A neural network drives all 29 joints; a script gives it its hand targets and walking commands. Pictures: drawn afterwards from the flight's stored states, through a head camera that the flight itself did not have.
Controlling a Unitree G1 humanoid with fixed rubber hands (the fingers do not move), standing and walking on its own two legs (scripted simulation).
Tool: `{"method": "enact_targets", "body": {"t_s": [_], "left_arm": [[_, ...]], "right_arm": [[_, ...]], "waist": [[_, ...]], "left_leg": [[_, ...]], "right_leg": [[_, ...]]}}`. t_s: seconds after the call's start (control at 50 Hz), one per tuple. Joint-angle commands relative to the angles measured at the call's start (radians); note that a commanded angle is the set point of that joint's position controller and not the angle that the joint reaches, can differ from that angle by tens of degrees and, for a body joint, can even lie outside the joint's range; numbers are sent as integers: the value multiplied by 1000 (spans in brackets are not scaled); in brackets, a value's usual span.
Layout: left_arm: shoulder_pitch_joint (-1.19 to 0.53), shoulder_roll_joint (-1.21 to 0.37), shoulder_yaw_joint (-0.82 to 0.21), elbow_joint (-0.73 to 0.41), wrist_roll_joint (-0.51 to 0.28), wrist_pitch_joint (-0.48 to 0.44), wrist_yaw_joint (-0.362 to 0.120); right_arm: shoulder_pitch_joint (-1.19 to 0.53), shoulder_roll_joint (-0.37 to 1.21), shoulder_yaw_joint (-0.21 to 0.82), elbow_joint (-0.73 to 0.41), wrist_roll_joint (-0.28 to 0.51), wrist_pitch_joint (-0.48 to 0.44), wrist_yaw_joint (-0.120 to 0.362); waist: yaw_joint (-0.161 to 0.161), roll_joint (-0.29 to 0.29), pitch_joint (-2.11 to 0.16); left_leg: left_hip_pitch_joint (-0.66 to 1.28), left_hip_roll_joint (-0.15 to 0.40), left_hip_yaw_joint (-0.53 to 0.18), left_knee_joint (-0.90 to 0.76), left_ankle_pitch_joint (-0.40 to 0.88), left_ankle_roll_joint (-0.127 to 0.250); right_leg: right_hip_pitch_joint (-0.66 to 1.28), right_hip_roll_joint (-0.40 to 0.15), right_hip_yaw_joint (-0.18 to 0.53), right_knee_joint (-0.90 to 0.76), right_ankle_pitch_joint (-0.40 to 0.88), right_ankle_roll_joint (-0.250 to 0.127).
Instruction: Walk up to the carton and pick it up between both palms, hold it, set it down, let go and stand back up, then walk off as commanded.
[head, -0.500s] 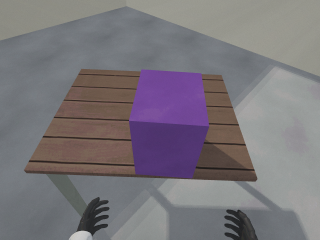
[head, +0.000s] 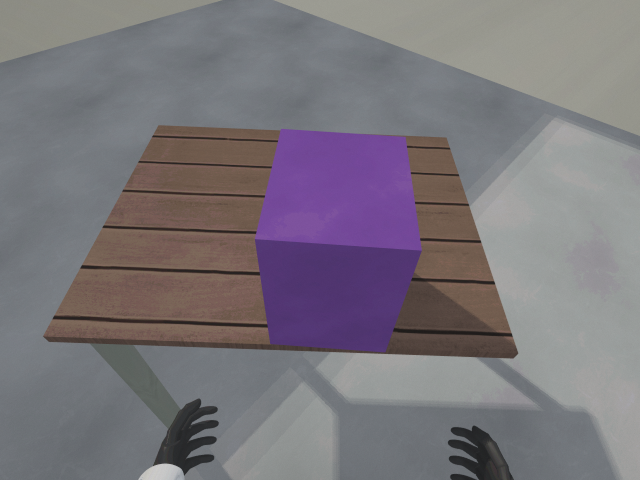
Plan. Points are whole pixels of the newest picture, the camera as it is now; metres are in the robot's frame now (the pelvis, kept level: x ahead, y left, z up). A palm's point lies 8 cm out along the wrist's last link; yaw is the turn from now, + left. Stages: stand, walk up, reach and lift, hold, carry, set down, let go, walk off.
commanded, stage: let go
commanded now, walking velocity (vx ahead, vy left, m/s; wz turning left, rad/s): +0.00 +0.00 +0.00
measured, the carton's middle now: (335, 244) +0.49 +0.00 +0.00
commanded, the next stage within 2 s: stand in 0.20 s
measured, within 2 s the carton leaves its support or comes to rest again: neither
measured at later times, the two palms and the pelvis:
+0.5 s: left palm (141, 452) +0.19 +0.24 -0.07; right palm out of the picture +0.14 -0.24 -0.09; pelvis +0.00 +0.00 +0.00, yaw +0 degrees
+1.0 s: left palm (136, 465) +0.18 +0.25 -0.08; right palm out of the picture +0.14 -0.25 -0.09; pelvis +0.00 +0.00 +0.00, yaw +0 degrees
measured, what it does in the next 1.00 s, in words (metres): stands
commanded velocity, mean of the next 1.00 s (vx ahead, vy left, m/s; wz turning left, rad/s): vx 0.00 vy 0.00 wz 0.00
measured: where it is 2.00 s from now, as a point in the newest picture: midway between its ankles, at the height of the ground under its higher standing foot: outside the picture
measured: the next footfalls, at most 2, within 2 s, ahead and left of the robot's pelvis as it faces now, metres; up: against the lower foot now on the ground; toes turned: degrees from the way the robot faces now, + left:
none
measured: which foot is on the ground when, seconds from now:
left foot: down 0.00-1.00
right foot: down 0.00-1.00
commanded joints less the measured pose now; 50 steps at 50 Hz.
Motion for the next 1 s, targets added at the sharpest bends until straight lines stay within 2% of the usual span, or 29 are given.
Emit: {"method": "enact_targets", "body": {"t_s": [0.0,0.12,0.16,0.18,0.2,0.22,0.24,0.26,0.3,0.32,0.36,0.38,0.42,0.46,0.52,0.54,0.58,0.62,0.64,0.68,0.7,0.74,0.82,0.84,0.86,0.88,0.9,0.94,0.98], "left_arm": [[-8,185,-25,-139,35,-29,0],[1,191,-28,-127,56,-39,1],[12,197,-23,-115,60,-36,-6],[11,202,-25,-137,54,-36,-2],[22,198,-35,-97,47,-34,-4],[16,339,65,-38,70,-99,8],[52,347,67,-24,60,-119,6],[28,358,76,-6,74,-129,6],[23,343,75,2,75,-140,-9],[30,320,65,20,69,-151,-17],[-10,337,64,21,77,-153,-16],[-16,314,65,31,74,-156,-18],[19,342,56,53,70,-166,-20],[0,350,58,37,69,-170,-21],[29,366,58,49,55,-162,-33],[57,363,55,62,60,-171,-29],[44,398,69,77,63,-177,-25],[36,402,74,78,65,-172,-24],[56,382,62,86,59,-165,-21],[15,377,60,86,69,-180,-30],[32,379,60,92,70,-179,-33],[46,398,62,102,61,-177,-33],[24,396,67,108,62,-182,-28],[34,384,60,107,55,-186,-29],[19,372,61,110,58,-182,-26],[50,386,64,116,62,-182,-26],[32,382,65,125,58,-186,-30],[48,389,63,125,60,-183,-21],[44,398,61,118,60,-187,-31]], "right_arm": [[-84,-221,-91,-33,-104,-44,13],[-100,-233,-73,-22,-104,-49,25],[-65,-220,-60,-18,-103,-43,18],[-97,-227,-71,-40,-102,-45,21],[-78,-223,-59,8,-88,-42,21],[34,-340,-78,0,-147,40,-9],[22,-353,-98,-8,-138,75,-21],[-31,-333,-87,-30,-150,92,-14],[5,-315,-74,-23,-139,125,-21],[-27,-327,-74,-37,-129,129,-9],[-1,-353,-78,-25,-133,143,-9],[0,-334,-65,-25,-138,135,-1],[18,-335,-66,-13,-132,146,-8],[-27,-357,-67,-30,-148,147,1],[-55,-389,-77,-37,-142,153,-1],[7,-362,-71,-33,-127,152,3],[-8,-390,-73,-22,-139,160,-2],[-12,-380,-79,-30,-143,156,7],[-34,-365,-72,-36,-133,151,12],[-29,-368,-71,-39,-133,148,2],[-17,-365,-77,-30,-143,150,3],[-34,-377,-82,-31,-128,157,3],[-23,-383,-80,-36,-133,152,13],[-15,-366,-79,-25,-124,152,14],[-4,-375,-82,-19,-129,148,10],[16,-369,-78,-13,-132,147,11],[-4,-390,-88,-15,-135,155,5],[39,-382,-89,-11,-131,150,10],[2,-361,-69,-14,-121,153,4]], "waist": [[-7,0,-111],[5,-1,-102],[-9,19,-80],[11,56,-81],[-13,7,-75],[47,16,-340],[28,-32,-308],[41,43,-259],[17,3,-201],[34,-17,-225],[17,-31,-209],[15,44,-201],[13,0,-211],[24,18,-218],[46,49,-198],[23,-2,-211],[35,13,-239],[32,74,-217],[42,65,-228],[21,0,-250],[18,50,-241],[25,13,-248],[19,68,-217],[21,3,-235],[8,42,-219],[11,-17,-219],[24,35,-197],[3,37,-233],[19,30,-237]], "left_leg": [[288,-12,89,-54,176,-37],[298,-11,84,-50,231,-36],[296,-13,91,-48,209,-38],[301,-7,90,-56,184,-41],[307,-12,84,-50,212,-36],[172,103,-75,63,435,31],[123,85,-57,46,345,31],[93,93,-44,44,295,25],[73,78,-41,20,216,34],[67,81,-65,22,185,46],[41,76,-58,-1,72,47],[52,79,-61,8,105,54],[97,83,-75,3,130,65],[77,92,-92,8,94,70],[67,86,-67,8,154,63],[77,91,-97,10,133,67],[66,84,-64,-1,160,64],[86,93,-81,-11,174,61],[94,90,-82,10,195,60],[106,98,-85,15,174,66],[121,87,-71,20,185,59],[106,85,-93,9,211,61],[95,84,-76,3,190,55],[95,81,-86,-2,141,56],[97,84,-101,-3,172,57],[112,99,-115,-3,176,67],[84,78,-80,-1,177,59],[88,97,-102,5,245,60],[118,85,-88,-7,191,60]], "right_leg": [[-12,-11,-47,-33,104,13],[-18,-1,-53,-31,132,15],[2,-15,-45,-31,135,17],[-9,-9,-46,-36,93,8],[-13,-15,-42,-32,132,14],[125,-119,59,105,265,-31],[137,-134,73,93,253,-24],[111,-131,79,65,211,-20],[65,-117,72,76,176,-15],[72,-116,73,44,110,-18],[78,-122,81,52,108,-25],[63,-132,103,44,95,-29],[44,-142,108,53,109,-25],[44,-128,109,53,42,-34],[46,-128,105,34,91,-20],[63,-132,93,49,115,-30],[83,-139,100,64,138,-30],[65,-127,96,75,104,-33],[58,-135,97,76,127,-32],[73,-129,87,63,118,-17],[58,-129,90,60,112,-27],[84,-128,77,57,138,-24],[72,-141,91,54,137,-27],[80,-132,86,56,148,-28],[55,-142,104,42,166,-29],[59,-132,80,55,152,-28],[77,-141,93,46,157,-29],[89,-149,80,65,211,-34],[88,-134,89,52,156,-26]]}}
